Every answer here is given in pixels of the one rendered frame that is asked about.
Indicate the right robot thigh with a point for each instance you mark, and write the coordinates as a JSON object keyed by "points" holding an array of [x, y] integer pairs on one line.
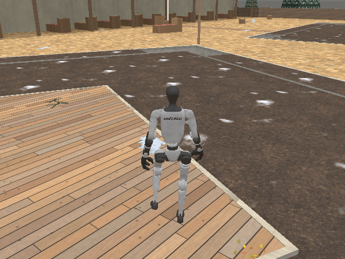
{"points": [[185, 160]]}

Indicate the robot right upper arm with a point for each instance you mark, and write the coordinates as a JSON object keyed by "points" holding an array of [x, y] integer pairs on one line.
{"points": [[192, 123]]}

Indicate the right robot forearm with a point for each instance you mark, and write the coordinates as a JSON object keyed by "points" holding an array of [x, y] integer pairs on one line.
{"points": [[197, 142]]}

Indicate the right robot shin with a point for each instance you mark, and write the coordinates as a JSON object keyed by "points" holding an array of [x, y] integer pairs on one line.
{"points": [[181, 199]]}

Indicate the robot left upper arm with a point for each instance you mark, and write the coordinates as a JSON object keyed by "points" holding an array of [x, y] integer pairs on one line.
{"points": [[153, 123]]}

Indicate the right robot hand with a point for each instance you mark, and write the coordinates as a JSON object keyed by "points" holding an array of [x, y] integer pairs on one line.
{"points": [[195, 152]]}

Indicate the left robot hand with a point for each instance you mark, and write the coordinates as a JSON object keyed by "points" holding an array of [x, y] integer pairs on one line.
{"points": [[144, 162]]}

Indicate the left robot forearm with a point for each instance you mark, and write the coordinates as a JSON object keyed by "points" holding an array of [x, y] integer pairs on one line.
{"points": [[147, 146]]}

